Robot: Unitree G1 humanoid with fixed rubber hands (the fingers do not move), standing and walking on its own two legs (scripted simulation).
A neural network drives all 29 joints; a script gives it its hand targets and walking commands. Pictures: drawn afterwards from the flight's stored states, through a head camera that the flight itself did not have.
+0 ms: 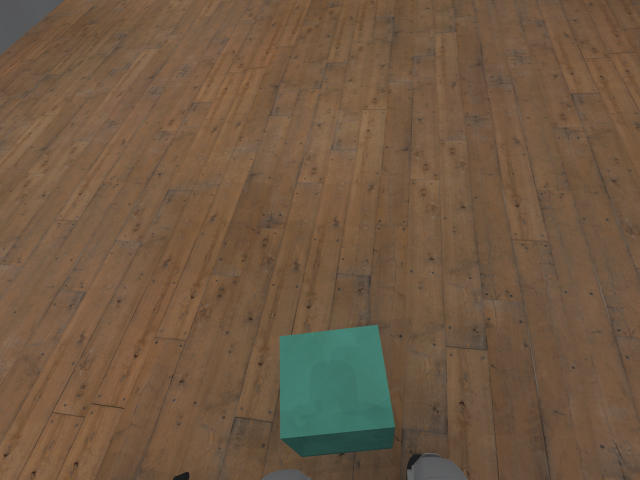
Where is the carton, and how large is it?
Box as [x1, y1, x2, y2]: [280, 325, 394, 456]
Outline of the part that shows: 377,325 280,336 280,438 301,456 392,447 394,423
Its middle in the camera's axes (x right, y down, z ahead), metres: +0.05 +0.41 +1.04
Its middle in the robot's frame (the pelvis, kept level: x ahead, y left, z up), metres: +0.39 +0.05 -0.62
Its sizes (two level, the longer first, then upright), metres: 0.257 0.243 0.292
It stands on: the floor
